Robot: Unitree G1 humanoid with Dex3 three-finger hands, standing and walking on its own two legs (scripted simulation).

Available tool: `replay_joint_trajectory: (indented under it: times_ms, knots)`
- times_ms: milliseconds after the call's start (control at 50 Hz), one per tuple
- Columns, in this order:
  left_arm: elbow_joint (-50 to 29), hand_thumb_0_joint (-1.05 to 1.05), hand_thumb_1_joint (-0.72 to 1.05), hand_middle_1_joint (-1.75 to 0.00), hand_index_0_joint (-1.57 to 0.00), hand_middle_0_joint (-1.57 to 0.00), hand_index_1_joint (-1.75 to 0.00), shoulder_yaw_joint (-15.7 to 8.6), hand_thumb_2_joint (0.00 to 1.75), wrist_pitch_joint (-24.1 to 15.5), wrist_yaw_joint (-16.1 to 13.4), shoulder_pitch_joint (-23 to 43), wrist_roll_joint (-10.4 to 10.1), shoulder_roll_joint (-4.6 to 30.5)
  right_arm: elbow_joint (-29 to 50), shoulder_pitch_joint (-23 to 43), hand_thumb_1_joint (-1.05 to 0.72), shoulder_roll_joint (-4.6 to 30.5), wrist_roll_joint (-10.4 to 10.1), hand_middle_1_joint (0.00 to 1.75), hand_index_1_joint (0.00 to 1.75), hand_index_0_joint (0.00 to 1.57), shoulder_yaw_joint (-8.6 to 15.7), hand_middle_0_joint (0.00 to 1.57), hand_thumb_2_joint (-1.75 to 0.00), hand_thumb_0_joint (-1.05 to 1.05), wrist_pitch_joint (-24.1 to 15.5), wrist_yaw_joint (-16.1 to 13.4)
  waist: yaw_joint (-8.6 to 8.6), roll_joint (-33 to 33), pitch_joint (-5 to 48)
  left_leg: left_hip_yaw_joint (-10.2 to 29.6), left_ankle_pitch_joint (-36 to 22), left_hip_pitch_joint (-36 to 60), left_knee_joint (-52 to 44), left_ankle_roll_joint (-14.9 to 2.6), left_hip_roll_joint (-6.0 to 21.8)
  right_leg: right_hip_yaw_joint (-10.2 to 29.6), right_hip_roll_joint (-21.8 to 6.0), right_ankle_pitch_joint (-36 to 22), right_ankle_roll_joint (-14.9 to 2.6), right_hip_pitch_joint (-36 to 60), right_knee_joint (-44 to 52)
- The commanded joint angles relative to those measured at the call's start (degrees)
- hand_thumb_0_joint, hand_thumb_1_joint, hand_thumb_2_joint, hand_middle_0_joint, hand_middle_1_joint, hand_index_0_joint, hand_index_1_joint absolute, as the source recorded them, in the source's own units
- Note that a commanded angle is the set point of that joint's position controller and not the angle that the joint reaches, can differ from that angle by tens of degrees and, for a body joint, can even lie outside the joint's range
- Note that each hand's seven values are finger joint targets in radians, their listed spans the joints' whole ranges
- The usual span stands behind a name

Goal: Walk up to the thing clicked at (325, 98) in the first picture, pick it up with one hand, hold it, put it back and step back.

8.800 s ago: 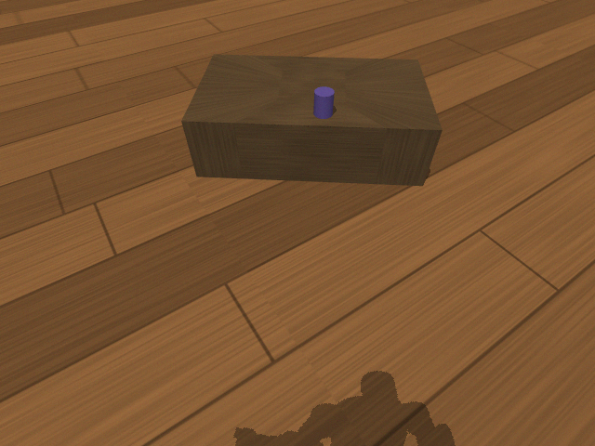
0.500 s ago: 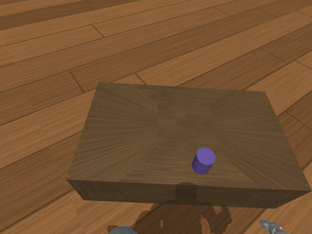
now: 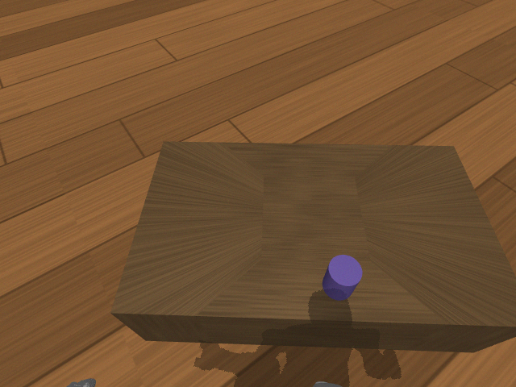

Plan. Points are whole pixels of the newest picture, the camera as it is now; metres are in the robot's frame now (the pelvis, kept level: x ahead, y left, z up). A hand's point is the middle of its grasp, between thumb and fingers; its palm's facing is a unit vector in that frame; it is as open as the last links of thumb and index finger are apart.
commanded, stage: walk up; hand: right
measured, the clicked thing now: (341, 278) +0.43 -0.21 -0.37
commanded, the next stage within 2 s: stand in 1.00 s
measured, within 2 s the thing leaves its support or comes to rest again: neither
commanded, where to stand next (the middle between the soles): +0.03 +0.01 m, yaw +0 degrees
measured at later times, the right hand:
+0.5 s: hand out of the picture +0.11 -0.25 -0.13, palm faces -0.05 +0.94 -0.33, open 7.4 cm
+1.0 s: hand out of the picture +0.09 -0.25 -0.13, palm faces -0.06 +0.94 -0.33, open 7.4 cm
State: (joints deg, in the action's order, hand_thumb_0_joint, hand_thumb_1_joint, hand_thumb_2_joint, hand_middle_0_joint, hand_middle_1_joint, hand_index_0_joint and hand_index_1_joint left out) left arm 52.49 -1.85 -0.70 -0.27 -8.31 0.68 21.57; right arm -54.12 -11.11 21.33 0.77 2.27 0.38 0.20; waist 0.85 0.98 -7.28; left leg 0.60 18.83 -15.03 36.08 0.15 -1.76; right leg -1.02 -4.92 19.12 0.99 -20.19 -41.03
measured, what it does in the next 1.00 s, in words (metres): stands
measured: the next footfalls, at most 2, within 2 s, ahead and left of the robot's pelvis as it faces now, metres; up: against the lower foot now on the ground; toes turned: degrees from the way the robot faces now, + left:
none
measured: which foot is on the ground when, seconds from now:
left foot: down 0.00-1.00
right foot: down 0.00-1.00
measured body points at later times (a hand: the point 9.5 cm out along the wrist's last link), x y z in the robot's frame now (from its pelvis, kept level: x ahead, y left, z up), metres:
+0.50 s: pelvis +0.00 +0.00 +0.02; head +0.01 +0.00 +0.47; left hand +0.09 +0.30 -0.10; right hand +0.11 -0.30 -0.10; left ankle +0.00 +0.13 -0.72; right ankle +0.03 -0.13 -0.72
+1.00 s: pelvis +0.00 -0.01 +0.03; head +0.01 +0.00 +0.48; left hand +0.08 +0.30 -0.11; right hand +0.09 -0.30 -0.11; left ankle +0.00 +0.13 -0.72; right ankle +0.03 -0.13 -0.72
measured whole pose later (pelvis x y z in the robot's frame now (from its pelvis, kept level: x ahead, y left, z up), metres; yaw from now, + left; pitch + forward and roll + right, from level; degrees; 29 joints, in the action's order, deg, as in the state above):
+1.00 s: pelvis +0.00 -0.01 +0.03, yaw +2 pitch -2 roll +0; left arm 66.2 -1.9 -0.6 0.8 -4.0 1.0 19.8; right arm -64.8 -5.9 19.8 0.4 0.3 0.4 0.8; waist 0.4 -0.2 -3.4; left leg 3.7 11.8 -7.5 21.5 1.2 0.5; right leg -4.9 -2.6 9.1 0.9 -8.7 -20.1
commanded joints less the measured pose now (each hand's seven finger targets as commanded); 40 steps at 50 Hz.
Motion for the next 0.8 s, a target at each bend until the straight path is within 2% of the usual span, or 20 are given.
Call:
replay_joint_trajectory:
  times_ms: [0,20,40,60,120,140,240,340,460,620,780]
  knots:
    - [-1.5,0.00,0.90,-0.30,-0.20,-0.20,-0.30,-2.4,0.90,-0.8,-0.9,1.5,-0.6,11.4,3.7,4.2,-0.90,13.8,-0.8,0.30,0.30,0.20,2.5,0.20,-0.90,0.00,-2.7,-0.4,1.24,-3.2,11.8,13.2,-24.5,0.7,-7.2,-7.79,12.7,3.6,0.5,-7.1,-2.61,11.0,8.9]
    - [-1.1,0.00,0.90,-0.30,-0.20,-0.20,-0.30,-2.3,0.90,-1.2,-0.6,2.7,-0.6,11.5,3.0,4.3,-0.90,12.1,-1.0,0.30,0.30,0.20,1.8,0.20,-0.90,0.00,-2.6,-0.5,0.62,-2.7,12.2,9.1,-23.7,0.8,-6.6,-5.16,9.5,4.0,-1.1,-13.2,-3.20,13.0,10.3]
    - [-0.4,0.00,0.90,-0.30,-0.20,-0.20,-0.30,-2.4,0.90,-1.4,-0.6,3.7,-0.8,12.2,2.1,3.3,-0.90,11.7,-1.1,0.30,0.30,0.20,1.5,0.20,-0.90,0.00,-2.4,-0.7,-0.21,-3.6,12.2,7.1,-22.9,0.5,-7.0,-3.30,7.8,4.0,-2.5,-18.5,-4.09,14.3,10.4]
    - [0.0,0.00,0.90,-0.30,-0.20,-0.20,-0.30,-2.3,0.90,-1.4,-0.5,3.2,-1.1,12.7,1.4,3.4,-0.90,12.2,-1.1,0.30,0.30,0.20,1.5,0.20,-0.90,0.00,-2.3,-0.8,0.21,-5.6,12.1,6.2,-22.3,1.1,-7.1,-2.77,7.1,4.1,-3.3,-21.1,-4.65,14.1,10.1]
    - [1.7,0.00,0.90,-0.30,-0.20,-0.20,-0.30,-1.9,0.90,-1.0,-0.5,5.1,-1.1,12.0,-0.2,4.6,-0.90,12.0,-1.0,0.30,0.30,0.20,1.3,0.20,-0.90,0.00,-2.1,-0.7,0.11,-4.7,12.2,7.3,-23.2,3.1,-9.2,-3.29,8.2,2.3,-2.6,-19.3,-4.33,14.1,11.3]
    - [2.4,0.00,0.90,-0.30,-0.20,-0.20,-0.30,-1.8,0.90,-1.0,-0.5,5.1,-1.1,11.9,-0.3,5.8,-0.90,12.0,-1.0,0.30,0.30,0.20,1.2,0.20,-0.90,0.00,-2.1,-0.6,0.58,-4.3,11.6,7.4,-21.9,3.0,-9.8,-3.40,8.3,2.3,-2.4,-18.3,-3.83,13.9,12.2]
    - [5.0,0.00,0.90,-0.30,-0.20,-0.20,-0.30,-1.6,0.90,-0.9,-0.1,8.3,-0.8,11.6,-2.5,7.6,-0.90,11.7,-0.8,0.30,0.30,0.20,0.6,0.20,-0.90,0.00,-1.8,-0.6,0.00,-3.3,8.6,7.3,-15.5,1.6,-14.2,-2.76,8.2,2.8,-2.7,-14.3,-3.16,14.7,17.1]
    - [7.4,0.00,0.90,-0.30,-0.20,-0.20,-0.30,-1.5,0.90,-1.2,0.2,9.9,-0.4,11.4,-4.1,9.2,-0.90,11.2,-0.7,0.30,0.30,0.20,0.4,0.20,-0.90,0.00,-1.7,-0.2,-0.48,-1.3,7.7,6.8,-11.9,3.5,-16.8,-2.13,7.8,3.4,-3.1,-11.1,-2.63,14.6,21.9]
    - [9.0,0.00,0.90,-0.30,-0.20,-0.20,-0.30,-1.9,0.90,-1.5,0.3,10.0,-0.1,11.2,-5.5,9.2,-0.90,11.0,-0.7,0.30,0.30,0.20,0.5,0.20,-0.90,0.00,-1.6,-0.1,-0.73,-0.5,9.7,6.2,-13.5,5.9,-17.5,-1.72,7.6,3.2,-3.5,-11.7,-2.33,16.0,24.0]
    - [9.8,0.00,0.90,-0.30,-0.20,-0.20,-0.30,-2.2,0.90,-1.2,0.3,8.9,-0.1,11.3,-6.3,9.5,-0.90,10.8,-0.5,0.30,0.30,0.20,0.3,0.20,-0.90,0.00,-1.4,0.0,-0.20,-0.8,8.5,6.5,-11.7,5.4,-18.0,-1.50,7.3,3.1,-3.5,-8.3,-2.02,14.2,25.1]
    - [9.9,0.00,0.90,-0.30,-0.20,-0.20,-0.30,-2.3,0.90,-1.0,0.3,8.0,0.0,11.1,-7.0,8.7,-0.90,11.2,-0.4,0.30,0.30,0.20,0.4,0.20,-0.90,0.00,-1.5,-0.2,-0.29,-1.7,9.5,7.0,-12.2,4.2,-19.0,-1.58,7.7,2.3,-3.3,-10.9,-2.02,16.5,24.1]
